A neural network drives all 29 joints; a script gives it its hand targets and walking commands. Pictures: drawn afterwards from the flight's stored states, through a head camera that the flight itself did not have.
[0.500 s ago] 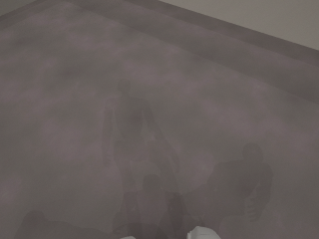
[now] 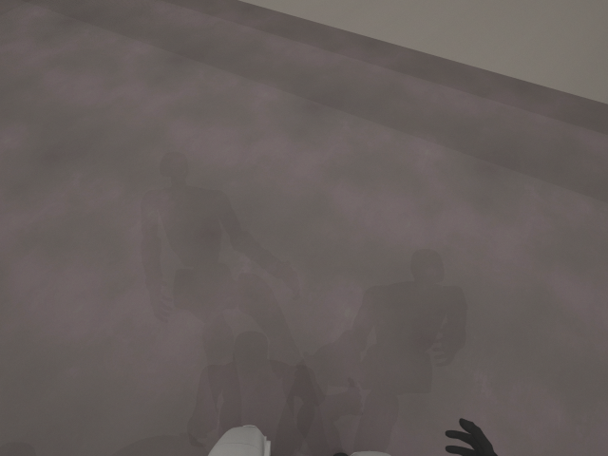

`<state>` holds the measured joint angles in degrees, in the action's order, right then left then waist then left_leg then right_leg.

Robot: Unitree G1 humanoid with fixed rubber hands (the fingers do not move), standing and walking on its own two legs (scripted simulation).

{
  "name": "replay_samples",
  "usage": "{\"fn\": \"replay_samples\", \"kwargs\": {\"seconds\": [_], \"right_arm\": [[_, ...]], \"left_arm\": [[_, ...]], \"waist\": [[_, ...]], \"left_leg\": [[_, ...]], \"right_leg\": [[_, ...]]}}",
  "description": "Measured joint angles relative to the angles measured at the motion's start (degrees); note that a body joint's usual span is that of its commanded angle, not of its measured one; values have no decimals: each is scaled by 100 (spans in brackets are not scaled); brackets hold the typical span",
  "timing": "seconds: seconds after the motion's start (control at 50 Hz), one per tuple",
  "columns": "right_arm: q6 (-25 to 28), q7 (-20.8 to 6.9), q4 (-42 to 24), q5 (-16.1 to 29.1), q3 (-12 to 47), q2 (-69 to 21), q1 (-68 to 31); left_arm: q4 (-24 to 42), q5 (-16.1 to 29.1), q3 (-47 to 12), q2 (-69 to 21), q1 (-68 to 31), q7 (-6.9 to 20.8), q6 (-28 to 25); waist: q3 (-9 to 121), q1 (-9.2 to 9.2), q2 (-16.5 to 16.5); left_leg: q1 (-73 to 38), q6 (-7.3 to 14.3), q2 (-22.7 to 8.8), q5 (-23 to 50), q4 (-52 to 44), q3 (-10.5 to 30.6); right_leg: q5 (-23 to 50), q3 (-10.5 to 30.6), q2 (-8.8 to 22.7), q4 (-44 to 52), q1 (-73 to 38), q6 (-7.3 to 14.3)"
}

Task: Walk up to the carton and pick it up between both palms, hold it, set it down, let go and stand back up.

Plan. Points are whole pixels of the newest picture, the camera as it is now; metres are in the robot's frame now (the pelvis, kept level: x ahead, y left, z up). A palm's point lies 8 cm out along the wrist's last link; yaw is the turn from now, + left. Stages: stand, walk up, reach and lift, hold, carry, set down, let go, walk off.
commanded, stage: walk up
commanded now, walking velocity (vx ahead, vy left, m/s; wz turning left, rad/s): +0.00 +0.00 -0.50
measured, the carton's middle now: out of the picture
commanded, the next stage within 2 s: none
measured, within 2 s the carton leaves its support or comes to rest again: neither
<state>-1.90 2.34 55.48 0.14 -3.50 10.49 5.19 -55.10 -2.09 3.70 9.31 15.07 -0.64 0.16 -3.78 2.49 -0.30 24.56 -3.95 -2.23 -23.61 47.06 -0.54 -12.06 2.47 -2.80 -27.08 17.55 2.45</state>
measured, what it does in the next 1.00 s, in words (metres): steps on the spot, turning right: left foot, then right foot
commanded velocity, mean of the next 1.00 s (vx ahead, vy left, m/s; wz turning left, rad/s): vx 0.00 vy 0.00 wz -0.50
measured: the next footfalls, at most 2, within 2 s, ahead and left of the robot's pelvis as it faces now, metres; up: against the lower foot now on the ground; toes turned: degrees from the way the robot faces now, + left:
left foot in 0.10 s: +0.03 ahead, +0.13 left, +0.00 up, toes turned +0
right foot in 0.64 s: -0.04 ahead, -0.07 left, +0.00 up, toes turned -30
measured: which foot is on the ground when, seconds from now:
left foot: up 0.00-0.08, down 0.10-0.66, up 0.68-1.00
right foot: down 0.00-0.10, up 0.12-0.62, down 0.64-1.00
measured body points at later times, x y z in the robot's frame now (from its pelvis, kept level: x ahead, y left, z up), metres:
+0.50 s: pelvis -0.01 +0.05 +0.00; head +0.03 +0.06 +0.45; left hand +0.12 +0.28 -0.16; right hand -0.05 -0.18 -0.14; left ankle -0.01 +0.13 -0.74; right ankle -0.08 -0.08 -0.68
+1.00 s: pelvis -0.04 +0.01 +0.01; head -0.02 -0.04 +0.45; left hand +0.12 +0.19 -0.13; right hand -0.08 -0.26 -0.15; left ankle +0.04 +0.17 -0.66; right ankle -0.07 -0.05 -0.74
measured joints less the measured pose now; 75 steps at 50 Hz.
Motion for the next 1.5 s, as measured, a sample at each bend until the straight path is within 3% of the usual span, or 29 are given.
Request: {"fn": "replay_samples", "kwargs": {"seconds": [0.08,0.12,0.16,0.18,0.32,0.46,0.58,0.64,0.68,0.74,0.78,0.84,0.98,1.08,1.2,1.26,1.3,1.34,1.36,1.42,1.5], "right_arm": [[123,6,-65,49,47,-75,-3],[232,16,-73,-1,66,-176,45],[225,9,-85,-78,99,-195,199],[196,9,-83,-103,102,-206,291],[219,6,-65,-108,123,-267,690],[344,-12,-8,-165,117,-261,947],[312,-98,79,-240,41,-88,1076],[256,-131,124,-226,-27,63,1108],[146,-148,199,-193,-87,218,1085],[-84,-97,228,-146,-97,235,1002],[-106,-145,191,-110,-104,255,879],[-81,-183,79,-147,-104,267,643],[-131,-154,-110,-108,-132,317,210],[-139,-90,-132,-65,-108,236,35],[-44,-36,-164,29,-33,73,-105],[71,-25,-203,62,22,-10,-101],[171,-10,-194,4,49,-123,-50],[152,-23,-183,-69,83,-138,106],[124,-25,-169,-85,86,-149,200],[81,3,-143,-99,111,-192,429],[148,-19,-113,-97,103,-209,600]], "left_arm": [[-32,30,78,136,15,-6,107],[-65,99,131,256,-42,-37,183],[-61,56,156,291,-63,-70,259],[-58,29,168,316,-69,-50,284],[-75,14,274,488,-197,161,361],[-57,40,249,442,-401,170,515],[139,93,134,263,-744,216,500],[262,107,68,173,-879,223,398],[274,65,22,40,-954,190,236],[300,123,-25,12,-861,112,56],[278,116,-64,-5,-750,37,41],[209,151,-96,-3,-595,-5,30],[64,137,-123,-8,-214,27,-56],[30,79,-90,61,-3,30,-54],[-29,31,-13,194,95,34,30],[-67,72,37,266,93,30,107],[-106,139,86,365,9,-9,176],[-100,83,110,375,-33,-44,247],[-93,53,125,393,-48,-23,271],[-69,30,203,494,-124,110,303],[-84,32,257,572,-204,185,356]], "waist": [[-2,16,-150],[-73,4,-370],[-31,10,-338],[7,-7,-311],[46,-72,-311],[-23,-203,-206],[-141,-357,-12],[-156,-392,127],[-200,-427,432],[-115,-380,299],[-97,-380,242],[-100,-347,172],[-18,-222,193],[41,-82,139],[17,59,-41],[11,39,-148],[-74,27,-377],[-37,28,-330],[-3,10,-301],[31,0,-321],[15,-74,-312]], "left_leg": [[-627,63,153,433,-1250,-69],[-878,462,247,742,-1631,-271],[-922,621,134,651,-1556,-392],[-989,643,77,638,-1618,-439],[-1356,703,-62,795,-2088,-932],[-1413,693,-169,704,-2023,-1412],[-1265,579,-348,472,-1574,-1783],[-1127,457,-510,267,-1162,-1951],[-908,319,-780,-130,-538,-1780],[-365,143,-494,-789,792,-1094],[-74,88,-414,-536,1321,-779],[230,34,-402,28,1570,-438],[423,-106,-374,554,1339,-2],[206,-128,-217,230,637,62],[-250,-11,65,-62,-324,55],[-803,43,164,442,-1435,-14],[-1016,325,263,754,-1751,-215],[-1044,567,150,686,-1654,-336],[-1107,619,93,680,-1712,-384],[-1313,646,11,784,-1988,-596],[-1410,688,-54,811,-2089,-882]], "right_leg": [[-49,195,-50,-239,174,-177],[-560,333,-5,-781,357,-259],[-1452,84,-27,-1824,695,-296],[-1566,-11,-13,-2288,830,-302],[-846,-46,340,-3832,1213,-614],[-943,-288,573,-3119,794,-766],[-1424,-700,652,-1983,313,-559],[-1043,-900,598,-1108,-77,-417],[-618,-1011,368,-892,-178,-90],[-793,-846,373,-860,-171,101],[-563,-774,354,-506,-309,11],[-321,-630,269,-63,-437,161],[-18,-340,66,305,-443,215],[43,-138,-49,270,-303,177],[66,128,-130,87,-83,20],[24,279,-179,-122,61,-118],[-505,416,-127,-696,260,-212],[-1403,135,-142,-1786,616,-280],[-1507,42,-123,-2256,751,-296],[-1218,21,37,-3220,1024,-413],[-857,57,279,-3800,1126,-640]]}}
